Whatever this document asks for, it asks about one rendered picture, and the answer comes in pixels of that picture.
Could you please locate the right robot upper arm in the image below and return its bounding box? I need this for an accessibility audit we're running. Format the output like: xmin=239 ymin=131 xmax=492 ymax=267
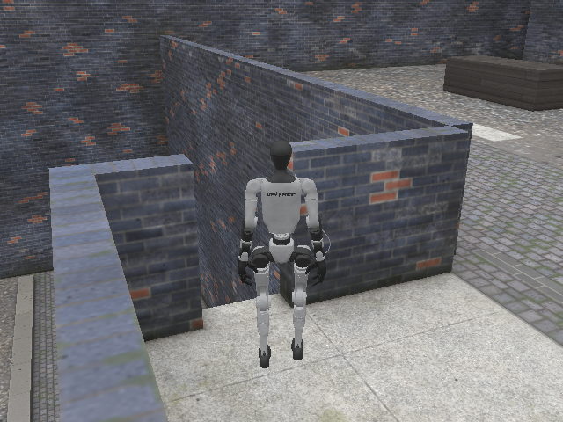
xmin=299 ymin=178 xmax=319 ymax=228

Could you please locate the left robot hand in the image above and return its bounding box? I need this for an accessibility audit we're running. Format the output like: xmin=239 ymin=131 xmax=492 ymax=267
xmin=238 ymin=260 xmax=258 ymax=286

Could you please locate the humanoid robot torso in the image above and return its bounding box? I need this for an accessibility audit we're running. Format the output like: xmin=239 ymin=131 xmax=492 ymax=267
xmin=260 ymin=174 xmax=302 ymax=264

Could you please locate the left robot upper arm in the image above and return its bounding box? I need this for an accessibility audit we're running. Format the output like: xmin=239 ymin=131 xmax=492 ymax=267
xmin=245 ymin=178 xmax=263 ymax=229

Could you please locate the robot right shin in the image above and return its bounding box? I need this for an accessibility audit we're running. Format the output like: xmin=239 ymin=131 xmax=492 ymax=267
xmin=293 ymin=292 xmax=307 ymax=348

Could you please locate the robot right forearm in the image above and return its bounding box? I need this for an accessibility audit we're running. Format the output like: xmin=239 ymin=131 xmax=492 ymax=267
xmin=310 ymin=215 xmax=325 ymax=261

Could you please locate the robot left forearm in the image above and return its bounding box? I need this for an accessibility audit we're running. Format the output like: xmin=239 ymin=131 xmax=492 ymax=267
xmin=238 ymin=216 xmax=254 ymax=261

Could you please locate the right robot hand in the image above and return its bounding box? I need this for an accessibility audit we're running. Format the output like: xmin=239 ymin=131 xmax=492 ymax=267
xmin=305 ymin=259 xmax=326 ymax=286

